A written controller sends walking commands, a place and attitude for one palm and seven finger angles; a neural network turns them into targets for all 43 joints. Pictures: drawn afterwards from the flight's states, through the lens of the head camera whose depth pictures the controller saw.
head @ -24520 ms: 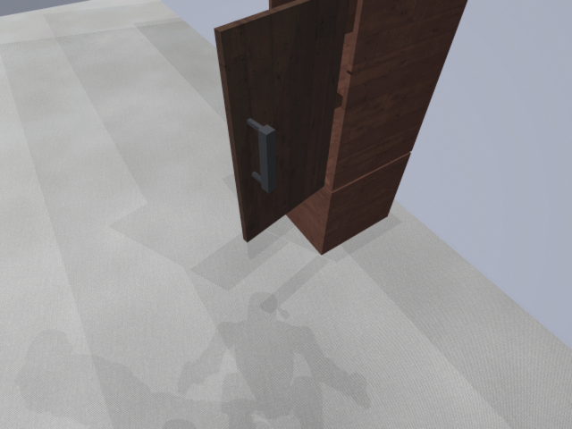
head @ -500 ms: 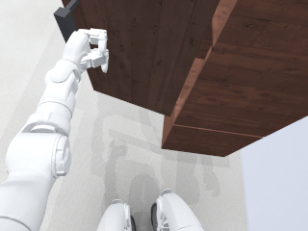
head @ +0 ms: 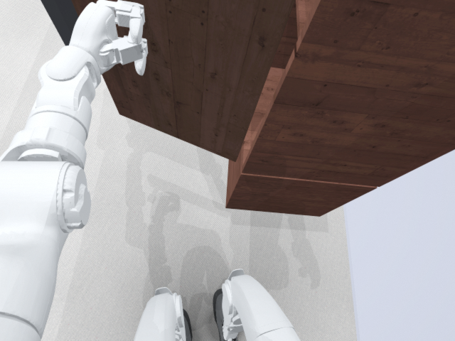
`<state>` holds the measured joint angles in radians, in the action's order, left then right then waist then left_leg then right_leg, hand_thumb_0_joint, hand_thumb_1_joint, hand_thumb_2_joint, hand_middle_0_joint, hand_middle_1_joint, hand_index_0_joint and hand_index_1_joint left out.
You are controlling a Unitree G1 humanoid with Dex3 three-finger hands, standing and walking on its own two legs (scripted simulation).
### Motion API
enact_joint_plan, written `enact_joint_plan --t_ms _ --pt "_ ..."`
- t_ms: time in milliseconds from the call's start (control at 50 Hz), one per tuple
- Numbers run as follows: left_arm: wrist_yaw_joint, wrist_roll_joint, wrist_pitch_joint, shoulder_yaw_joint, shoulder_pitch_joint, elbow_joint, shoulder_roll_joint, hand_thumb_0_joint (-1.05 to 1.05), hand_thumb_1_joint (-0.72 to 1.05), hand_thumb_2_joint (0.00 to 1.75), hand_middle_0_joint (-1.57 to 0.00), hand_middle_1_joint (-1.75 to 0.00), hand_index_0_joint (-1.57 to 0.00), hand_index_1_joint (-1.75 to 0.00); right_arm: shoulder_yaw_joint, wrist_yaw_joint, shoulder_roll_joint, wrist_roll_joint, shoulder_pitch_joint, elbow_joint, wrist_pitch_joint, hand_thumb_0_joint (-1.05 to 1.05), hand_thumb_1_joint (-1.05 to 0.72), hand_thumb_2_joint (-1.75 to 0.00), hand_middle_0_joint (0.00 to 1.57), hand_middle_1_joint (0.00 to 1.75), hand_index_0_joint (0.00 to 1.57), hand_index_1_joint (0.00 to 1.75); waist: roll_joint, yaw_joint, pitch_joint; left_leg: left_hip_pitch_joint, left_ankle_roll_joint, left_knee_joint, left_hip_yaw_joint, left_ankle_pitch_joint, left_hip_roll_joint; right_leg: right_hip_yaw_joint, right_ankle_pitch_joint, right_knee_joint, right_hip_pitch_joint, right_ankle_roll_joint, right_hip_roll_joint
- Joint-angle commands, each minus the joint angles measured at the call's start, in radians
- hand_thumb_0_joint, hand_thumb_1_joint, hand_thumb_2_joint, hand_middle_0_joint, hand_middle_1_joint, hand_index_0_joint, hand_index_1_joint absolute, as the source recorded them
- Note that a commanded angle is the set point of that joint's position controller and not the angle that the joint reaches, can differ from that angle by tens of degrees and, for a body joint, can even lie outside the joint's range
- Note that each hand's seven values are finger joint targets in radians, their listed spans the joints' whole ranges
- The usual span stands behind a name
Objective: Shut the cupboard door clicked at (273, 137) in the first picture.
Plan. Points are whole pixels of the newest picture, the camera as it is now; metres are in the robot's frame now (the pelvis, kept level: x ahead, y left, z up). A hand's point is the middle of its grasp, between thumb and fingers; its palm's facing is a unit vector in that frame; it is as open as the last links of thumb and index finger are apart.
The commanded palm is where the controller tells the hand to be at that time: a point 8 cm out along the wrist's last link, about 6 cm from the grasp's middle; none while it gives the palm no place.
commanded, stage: push the door shut along its arc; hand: left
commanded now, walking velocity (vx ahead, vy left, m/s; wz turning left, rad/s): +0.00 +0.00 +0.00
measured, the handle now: (81, 25) +0.62 +0.15 +0.08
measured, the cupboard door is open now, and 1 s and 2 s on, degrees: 72 64 64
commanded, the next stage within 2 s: pull the fist back off the door in 0.12 s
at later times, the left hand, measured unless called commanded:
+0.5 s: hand (157, 43) +0.58 +0.03 +0.08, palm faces +0.00 -1.00 -0.08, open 3.1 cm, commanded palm +0.55 +0.07 +0.09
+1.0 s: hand (155, 90) +0.49 +0.04 +0.08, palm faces -0.04 -1.00 +0.01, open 3.1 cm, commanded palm +0.47 +0.08 +0.09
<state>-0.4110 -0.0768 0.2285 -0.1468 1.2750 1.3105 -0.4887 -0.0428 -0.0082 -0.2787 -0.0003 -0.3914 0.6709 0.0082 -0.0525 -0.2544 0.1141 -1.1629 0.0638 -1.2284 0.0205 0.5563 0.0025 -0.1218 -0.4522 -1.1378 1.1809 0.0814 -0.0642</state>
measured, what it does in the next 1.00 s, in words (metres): stands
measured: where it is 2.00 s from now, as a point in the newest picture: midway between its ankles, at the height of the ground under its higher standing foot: outside the picture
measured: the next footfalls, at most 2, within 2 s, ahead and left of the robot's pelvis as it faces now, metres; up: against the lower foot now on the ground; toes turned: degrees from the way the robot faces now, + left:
none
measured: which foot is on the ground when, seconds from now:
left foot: down 0.00-1.00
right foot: down 0.00-1.00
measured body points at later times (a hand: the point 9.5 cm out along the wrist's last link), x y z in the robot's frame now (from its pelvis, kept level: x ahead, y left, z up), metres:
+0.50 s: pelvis +0.00 -0.01 -0.01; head +0.18 -0.01 +0.41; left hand +0.58 +0.09 +0.09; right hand -0.05 -0.24 -0.12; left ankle +0.00 +0.08 -0.63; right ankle +0.04 -0.08 -0.63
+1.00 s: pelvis +0.00 -0.01 +0.03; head +0.13 +0.00 +0.46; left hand +0.49 +0.10 +0.08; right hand +0.00 -0.28 -0.09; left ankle +0.00 +0.08 -0.63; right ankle +0.04 -0.08 -0.63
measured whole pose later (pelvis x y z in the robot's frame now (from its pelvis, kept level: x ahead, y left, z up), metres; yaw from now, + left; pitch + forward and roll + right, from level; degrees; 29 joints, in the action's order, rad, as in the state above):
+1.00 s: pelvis +0.00 -0.01 +0.03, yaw +1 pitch +23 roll -1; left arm 0.11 -0.07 0.49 -0.13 0.87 1.09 -0.15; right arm 0.04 0.09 -0.29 0.03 -0.40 0.65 0.00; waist -0.04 -0.16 0.13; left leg -0.99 0.05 -1.09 0.03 0.50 0.02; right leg -0.10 -0.42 -1.04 1.03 0.08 -0.06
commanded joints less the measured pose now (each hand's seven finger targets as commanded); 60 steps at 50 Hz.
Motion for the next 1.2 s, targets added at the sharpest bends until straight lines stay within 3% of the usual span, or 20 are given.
enact_joint_plan --t_ms 0,160,200,220,280,340,380,420,480,540,560,620,720,800,860,920,980,1040,1100,1180 --pt "-0.027 -0.025 0.06 -0.005 0.616 -0.212 -0.08 0.0 0.9 0.9 -1.3 -1.5 -1.3 -1.5 0.065 -0.02 -0.197 0.008 -0.203 -0.004 0.036 0.0 -0.9 -0.9 0.2 0.3 0.2 0.3 -0.131 -0.1 0.585 0.429 -0.003 0.062 -0.116 -0.453 -0.014 0.121 0.302 0.122 -0.203 -0.04 0.005" --pt "-0.042 -0.013 0.035 -0.008 0.692 -0.192 -0.105 0.0 0.9 0.9 -1.3 -1.5 -1.3 -1.5 0.059 -0.032 -0.2 0.011 -0.2 0.023 0.064 0.0 -0.9 -0.9 0.2 0.3 0.2 0.3 -0.14 -0.119 0.605 0.359 0.003 0.018 -0.105 -0.435 -0.013 0.136 0.298 0.097 -0.204 -0.039 0.008" --pt "-0.042 -0.01 0.024 0.015 0.715 -0.191 -0.075 0.0 0.9 0.9 -1.3 -1.5 -1.3 -1.5 0.06 -0.031 -0.198 0.014 -0.188 0.028 0.072 0.0 -0.9 -0.9 0.2 0.3 0.2 0.3 -0.169 -0.124 0.608 0.354 0.0 0.009 -0.103 -0.422 -0.011 0.146 0.286 0.098 -0.197 -0.04 0.011" --pt "0.164 -0.077 0.001 -0.224 0.681 -0.178 -0.16 0.0 0.9 0.9 -1.3 -1.5 -1.3 -1.5 0.048 -0.012 -0.172 0.027 -0.261 -0.023 0.074 0.0 -0.9 -0.9 0.2 0.3 0.2 0.3 -0.184 -0.074 0.615 0.295 -0.018 0.028 -0.12 -0.426 -0.029 0.159 0.286 0.106 -0.228 -0.032 0.019" --pt "0.384 -0.03 0.009 -0.181 0.571 -0.154 -0.016 0.0 0.9 0.9 -1.3 -1.5 -1.3 -1.5 0.058 0.044 -0.161 0.055 -0.269 -0.034 0.061 0.0 -0.9 -0.9 0.2 0.3 0.2 0.3 -0.149 -0.073 0.631 0.316 -0.033 0.043 -0.135 -0.461 -0.034 0.16 0.322 0.087 -0.235 -0.046 0.033" --pt "0.574 0.068 0.132 -0.174 0.558 -0.288 0.011 0.0 0.9 0.9 -1.3 -1.5 -1.3 -1.5 0.074 0.095 -0.152 0.092 -0.287 -0.054 0.057 0.0 -0.9 -0.9 0.2 0.3 0.2 0.3 -0.169 -0.046 0.715 0.336 -0.041 0.037 -0.119 -0.494 -0.026 0.167 0.408 0.072 -0.276 -0.055 0.038" --pt "0.616 0.152 0.212 -0.106 0.56 -0.334 0.034 0.0 0.9 0.9 -1.3 -1.5 -1.3 -1.5 0.09 0.122 -0.159 0.1 -0.304 -0.04 0.05 0.0 -0.9 -0.9 0.2 0.3 0.2 0.3 -0.175 -0.057 0.748 0.405 -0.041 0.043 -0.129 -0.539 -0.028 0.149 0.437 0.07 -0.261 -0.061 0.03" --pt "0.599 0.182 0.242 -0.077 0.538 -0.35 0.028 0.0 0.9 0.9 -1.3 -1.5 -1.3 -1.5 0.104 0.135 -0.165 0.093 -0.314 -0.033 0.034 0.0 -0.9 -0.9 0.2 0.3 0.2 0.3 -0.138 -0.057 0.756 0.411 -0.036 0.071 -0.119 -0.522 -0.021 0.146 0.457 0.098 -0.335 -0.064 0.025" --pt "0.545 0.151 0.21 -0.088 0.532 -0.303 0.01 0.0 0.9 0.9 -1.3 -1.5 -1.3 -1.5 0.107 0.124 -0.168 0.069 -0.311 -0.033 0.009 0.0 -0.9 -0.9 0.2 0.3 0.2 0.3 -0.081 -0.06 0.737 0.36 -0.028 0.112 -0.099 -0.451 -0.007 0.161 0.457 0.144 -0.442 -0.071 0.026" --pt "0.531 0.093 0.158 -0.192 0.46 -0.201 -0.068 0.0 0.9 0.9 -1.3 -1.5 -1.3 -1.5 0.09 0.102 -0.161 0.051 -0.293 -0.049 -0.007 0.0 -0.9 -0.9 0.2 0.3 0.2 0.3 0.022 -0.039 0.617 0.177 -0.023 0.143 -0.067 -0.308 0.003 0.234 0.37 0.212 -0.576 -0.075 0.049" --pt "0.537 0.079 0.167 -0.254 0.442 -0.217 -0.129 0.0 0.9 0.9 -1.3 -1.5 -1.3 -1.5 0.083 0.096 -0.159 0.049 -0.288 -0.057 -0.005 0.0 -0.9 -0.9 0.2 0.3 0.2 0.3 0.02 -0.011 0.62 0.144 -0.023 0.146 -0.059 -0.289 0.005 0.255 0.361 0.219 -0.618 -0.074 0.052" --pt "0.546 0.082 0.229 -0.215 0.364 -0.236 -0.064 0.0 0.9 0.9 -1.3 -1.5 -1.3 -1.5 0.075 0.101 -0.135 0.054 -0.257 -0.071 0.006 0.0 -0.9 -0.9 0.2 0.3 0.2 0.3 0.012 0.004 0.555 0.104 -0.03 0.157 -0.056 -0.272 0.005 0.283 0.398 0.218 -0.643 -0.072 0.07" --pt "0.521 0.116 0.295 -0.094 0.138 -0.211 0.081 0.0 0.9 0.9 -1.3 -1.5 -1.3 -1.5 0.098 0.121 -0.143 0.051 -0.251 -0.058 0.013 0.0 -0.9 -0.9 0.2 0.3 0.2 0.3 0.015 0.02 0.513 0.227 -0.027 0.187 -0.048 -0.326 0.006 0.212 0.415 0.206 -0.548 -0.067 0.047" --pt "0.474 0.053 0.242 -0.036 0.108 -0.227 0.172 0.0 0.9 0.9 -1.3 -1.5 -1.3 -1.5 0.109 0.112 -0.152 0.028 -0.225 -0.072 -0.005 0.0 -0.9 -0.9 0.2 0.3 0.2 0.3 0.041 0.02 0.476 0.255 -0.029 0.213 -0.038 -0.279 0.014 0.218 0.338 0.251 -0.547 -0.068 0.052" --pt "0.479 0.002 0.287 0.007 0.213 -0.413 0.231 0.0 0.9 0.9 -1.3 -1.5 -1.3 -1.5 0.115 0.1 -0.143 0.027 -0.198 -0.083 0.0 0.0 -0.9 -0.9 0.2 0.3 0.2 0.3 0.002 0.021 0.532 0.362 -0.027 0.227 -0.045 -0.304 0.014 0.19 0.345 0.25 -0.527 -0.065 0.044" --pt "0.511 0.001 0.376 0.044 0.266 -0.561 0.26 0.0 0.9 0.9 -1.3 -1.5 -1.3 -1.5 0.128 0.099 -0.141 0.036 -0.173 -0.063 0.016 0.0 -0.9 -0.9 0.2 0.3 0.2 0.3 -0.095 0.028 0.623 0.538 -0.036 0.221 -0.073 -0.377 0.002 0.148 0.36 0.22 -0.448 -0.06 0.034" --pt "0.549 0.04 0.415 0.068 0.205 -0.546 0.275 0.0 0.9 0.9 -1.3 -1.5 -1.3 -1.5 0.132 0.1 -0.137 0.042 -0.163 -0.04 0.018 0.0 -0.9 -0.9 0.2 0.3 0.2 0.3 -0.088 0.029 0.611 0.59 -0.044 0.22 -0.088 -0.44 -0.005 0.124 0.381 0.194 -0.404 -0.06 0.032" --pt "0.589 0.095 0.367 0.049 0.093 -0.361 0.26 0.0 0.9 0.9 -1.3 -1.5 -1.3 -1.5 0.122 0.104 -0.139 0.042 -0.151 -0.031 -0.006 0.0 -0.9 -0.9 0.2 0.3 0.2 0.3 0.019 0.022 0.456 0.447 -0.035 0.234 -0.07 -0.352 0.003 0.129 0.342 0.209 -0.414 -0.069 0.035" --pt "0.621 0.116 0.301 0.006 0.062 -0.238 0.224 0.0 0.9 0.9 -1.3 -1.5 -1.3 -1.5 0.109 0.101 -0.143 0.038 -0.138 -0.047 -0.026 0.0 -0.9 -0.9 0.2 0.3 0.2 0.3 0.075 0.03 0.365 0.332 -0.028 0.256 -0.056 -0.264 0.016 0.143 0.291 0.231 -0.448 -0.071 0.039" --pt "0.614 0.065 0.289 -0.042 0.089 -0.26 0.207 0.0 0.9 0.9 -1.3 -1.5 -1.3 -1.5 0.101 0.093 -0.139 0.039 -0.111 -0.083 -0.024 0.0 -0.9 -0.9 0.2 0.3 0.2 0.3 0.099 0.046 0.432 0.309 -0.026 0.252 -0.048 -0.277 0.023 0.158 0.326 0.226 -0.521 -0.069 0.042"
